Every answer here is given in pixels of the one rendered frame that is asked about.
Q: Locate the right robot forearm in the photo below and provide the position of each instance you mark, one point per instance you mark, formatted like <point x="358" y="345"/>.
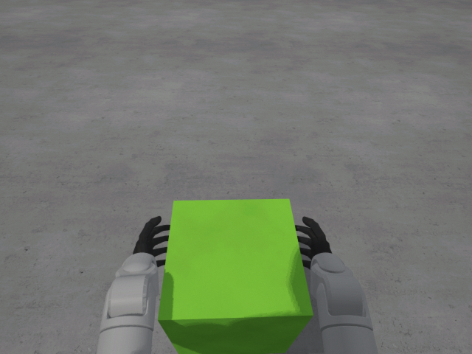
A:
<point x="343" y="311"/>

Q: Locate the left robot hand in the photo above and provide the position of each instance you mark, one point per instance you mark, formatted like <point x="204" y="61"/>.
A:
<point x="146" y="241"/>

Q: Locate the carton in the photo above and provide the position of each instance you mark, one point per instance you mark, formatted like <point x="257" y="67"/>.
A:
<point x="234" y="281"/>

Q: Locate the right robot hand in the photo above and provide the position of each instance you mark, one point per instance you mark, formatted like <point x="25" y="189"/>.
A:
<point x="317" y="241"/>

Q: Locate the left robot forearm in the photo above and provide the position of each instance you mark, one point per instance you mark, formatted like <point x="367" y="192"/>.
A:
<point x="129" y="311"/>

